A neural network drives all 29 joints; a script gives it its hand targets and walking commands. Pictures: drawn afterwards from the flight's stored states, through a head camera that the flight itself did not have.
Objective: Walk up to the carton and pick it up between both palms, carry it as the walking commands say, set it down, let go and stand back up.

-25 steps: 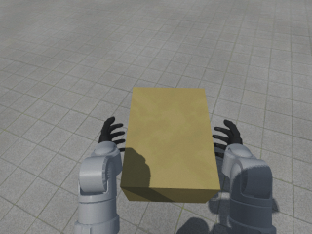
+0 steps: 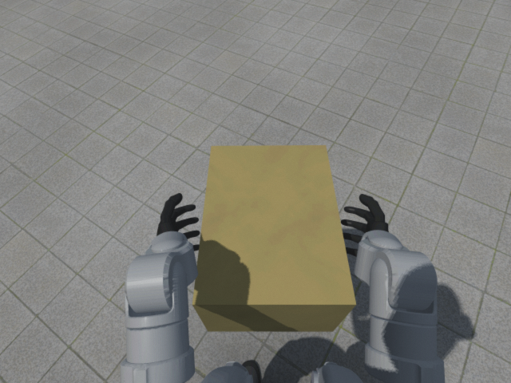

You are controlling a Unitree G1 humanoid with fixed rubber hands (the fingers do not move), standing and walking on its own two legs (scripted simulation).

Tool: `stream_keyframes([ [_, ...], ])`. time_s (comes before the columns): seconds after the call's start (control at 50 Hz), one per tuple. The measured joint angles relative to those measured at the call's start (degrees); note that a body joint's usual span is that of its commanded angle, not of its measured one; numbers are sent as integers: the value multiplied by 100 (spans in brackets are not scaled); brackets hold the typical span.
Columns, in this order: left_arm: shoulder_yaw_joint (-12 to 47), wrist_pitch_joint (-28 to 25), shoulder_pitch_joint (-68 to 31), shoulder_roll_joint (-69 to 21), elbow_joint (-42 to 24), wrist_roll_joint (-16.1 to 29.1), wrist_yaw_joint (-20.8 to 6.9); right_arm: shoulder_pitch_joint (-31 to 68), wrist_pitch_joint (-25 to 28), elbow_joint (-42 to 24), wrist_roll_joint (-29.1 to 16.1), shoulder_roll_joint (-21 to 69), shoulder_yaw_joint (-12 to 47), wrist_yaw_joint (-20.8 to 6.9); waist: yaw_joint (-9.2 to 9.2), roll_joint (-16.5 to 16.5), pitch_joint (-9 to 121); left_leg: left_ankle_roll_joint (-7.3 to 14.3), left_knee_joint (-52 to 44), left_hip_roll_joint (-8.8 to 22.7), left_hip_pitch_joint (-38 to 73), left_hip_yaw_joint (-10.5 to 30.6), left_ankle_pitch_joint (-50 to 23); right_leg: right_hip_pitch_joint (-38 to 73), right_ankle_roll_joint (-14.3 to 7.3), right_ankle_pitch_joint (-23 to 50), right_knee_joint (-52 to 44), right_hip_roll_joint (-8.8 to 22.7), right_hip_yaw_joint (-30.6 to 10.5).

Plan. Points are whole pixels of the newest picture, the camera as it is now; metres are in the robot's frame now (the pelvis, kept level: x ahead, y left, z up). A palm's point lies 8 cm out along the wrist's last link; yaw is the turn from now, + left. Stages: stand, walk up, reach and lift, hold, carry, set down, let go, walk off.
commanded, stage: carry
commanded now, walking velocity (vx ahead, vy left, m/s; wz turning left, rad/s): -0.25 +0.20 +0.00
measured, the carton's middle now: (269, 234) +0.37 +0.01 -0.04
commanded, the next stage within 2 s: none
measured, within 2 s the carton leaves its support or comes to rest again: neither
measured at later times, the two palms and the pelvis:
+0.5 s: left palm (26, 323) +0.20 +0.30 +0.08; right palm (267, 316) +0.21 +0.01 +0.09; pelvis -0.09 +0.14 +0.01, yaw +5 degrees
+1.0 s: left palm out of the picture +0.03 +0.40 +0.10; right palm out of the picture +0.02 +0.12 +0.09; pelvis -0.28 +0.27 +0.01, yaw +5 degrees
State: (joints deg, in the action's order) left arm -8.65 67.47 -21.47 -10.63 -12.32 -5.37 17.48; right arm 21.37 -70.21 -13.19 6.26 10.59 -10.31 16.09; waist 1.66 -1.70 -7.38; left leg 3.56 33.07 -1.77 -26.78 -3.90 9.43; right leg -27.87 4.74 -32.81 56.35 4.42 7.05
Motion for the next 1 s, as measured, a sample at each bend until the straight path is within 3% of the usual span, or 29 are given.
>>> stream_keyframes([
  [0.06, 27, -65, -2, -3, -222, -21, -83, 21, 95, -190, 81, 14, -27, -185, 36, -32, -5, 63, 100, -160, -161, -85, -36, 202, -172, 697, -1097, -33, 72],
  [0.08, 52, -81, 7, -3, -234, -17, -98, -20, 125, -225, 115, -6, -17, -255, 44, -109, 21, 79, 231, -179, -227, -95, 9, 333, -352, 1392, -1511, -39, 103],
  [0.1, 97, -106, 27, 1, -201, -11, -111, -98, 164, -238, 141, -38, -15, -335, 28, -248, 17, 32, 514, -128, -304, -71, 329, 386, -525, 1606, -1588, -79, 152],
  [0.14, 183, -45, 72, 18, -65, -8, -162, -371, 158, -262, 138, -120, 31, -450, -64, -264, 91, -110, 1664, -201, -578, 176, 1337, 490, -668, 1548, -1699, -3, 217],
  [0.2, 168, 85, 190, 58, 149, -115, -453, -601, -100, -330, -92, -183, 213, -59, -223, 2, 317, -359, 3017, -182, -782, 548, 1547, 620, -591, 1634, -2053, 243, 200],
  [0.24, 118, 92, 240, 73, 138, -162, -567, -542, -222, -377, -223, -167, 298, 237, -325, 141, 435, -510, 3202, -21, -716, 712, 1483, 627, -489, 1829, -2276, 390, 135],
  [0.3, 86, 68, 145, 43, 55, -209, -508, -342, -180, -350, -246, -112, 213, 307, -450, 268, 560, -681, 2573, 214, -397, 735, 1586, 571, -328, 2083, -2478, 651, 56],
  [0.38, 48, 75, -77, -33, 126, -391, -394, -160, 22, -83, -116, -61, 13, 53, -483, 277, 756, -750, 1070, 395, 322, 502, 1514, 475, -42, 2370, -2636, 906, -36],
  [0.44, 36, 90, -90, -28, 350, -542, -510, -203, 25, 101, -68, -71, 17, 24, -529, 220, 918, -708, -363, 461, 969, 250, 451, 416, 214, 2504, -2589, 1024, -28],
  [0.46, 2, 84, -48, -4, 427, -558, -544, -256, 52, 214, -76, -82, 90, 32, -492, 399, 907, -649, -333, 342, 961, 178, 362, 369, 195, 2452, -2478, 1121, -121],
  [0.48, -34, 96, 55, 18, 481, -548, -558, -301, 42, 341, -86, -95, 169, 38, -426, 485, 911, -580, -232, 310, 911, 148, 412, 269, 177, 1838, -2116, 1065, -180],
  [0.52, -18, 192, 325, 107, 483, -473, -507, -334, -43, 606, -107, -106, 340, 96, -323, 426, 942, -450, -123, 424, 776, 173, 488, -69, 99, 612, -766, 657, -220],
  [0.56, 51, 302, 441, 144, 431, -281, -240, -337, -116, 712, -92, -111, 384, 91, -220, 357, 926, -352, -133, 478, 620, 235, 395, -294, 38, 280, 350, 278, -162],
  [0.6, 139, 364, 393, 130, 303, -57, 130, -263, -133, 647, -60, -90, 274, 43, -96, 322, 830, -278, -133, 430, 437, 248, 235, -341, 26, 338, 815, 41, -67],
  [0.64, 161, 352, 277, 96, 131, 78, 392, -116, -62, 559, -17, -42, 126, -40, 30, 291, 708, -177, -137, 342, 272, 144, 86, -240, 19, 366, 684, -85, 23],
  [0.68, 125, 281, 169, 57, 34, 110, 473, -10, 70, 526, 88, -4, 17, -211, 96, 212, 663, -66, -141, 249, 91, -7, -49, -18, -49, 366, 150, -154, 110],
  [0.72, 105, 217, 82, 29, 64, 91, 427, -22, 184, 509, 222, -5, -57, -424, 84, 59, 682, 46, -138, 146, -88, -120, -181, 379, -182, 500, -760, -217, 156],
  [0.76, 100, 191, -4, -3, 193, 46, 304, -139, 213, 441, 273, -65, -72, -540, 68, -115, 729, 137, -10, 47, -284, -227, -254, 877, -355, 1263, -1944, -222, 145],
  [0.78, 124, 143, -21, -15, 318, 21, 215, -232, 224, 411, 243, -129, -67, -552, 55, -290, 687, 64, 230, 83, -381, -180, 102, 880, -466, 1413, -2019, -261, 145],
  [0.82, 186, 137, 11, -3, 527, -15, 14, -537, 161, 257, 151, -159, -48, -477, -65, -327, 629, -144, 1321, -21, -671, 105, 1131, 869, -547, 1477, -2044, -150, 121],
  [0.86, 198, 171, 67, 16, 657, -116, -252, -731, -19, 74, -40, -202, 73, -176, -223, -185, 570, -328, 2477, -107, -891, 445, 1297, 913, -487, 1627, -2217, 59, 74],
  [0.9, 157, 173, 127, 37, 616, -212, -456, -718, -170, -64, -238, -211, 200, 179, -357, -30, 534, -492, 3046, -27, -921, 688, 1156, 881, -376, 1863, -2404, 250, -32],
  [0.94, 106, 134, 131, 38, 461, -252, -528, -572, -233, -186, -352, -178, 248, 439, -476, 102, 520, -632, 2925, 139, -768, 815, 1111, 769, -260, 2095, -2526, 434, -139],
  [1.0, 65, 61, 6, -4, 275, -329, -488, -293, -145, -213, -310, -102, 135, 439, -578, 233, 566, -742, 1989, 392, -273, 730, 1265, 549, -62, 2369, -2599, 697, -251],
])
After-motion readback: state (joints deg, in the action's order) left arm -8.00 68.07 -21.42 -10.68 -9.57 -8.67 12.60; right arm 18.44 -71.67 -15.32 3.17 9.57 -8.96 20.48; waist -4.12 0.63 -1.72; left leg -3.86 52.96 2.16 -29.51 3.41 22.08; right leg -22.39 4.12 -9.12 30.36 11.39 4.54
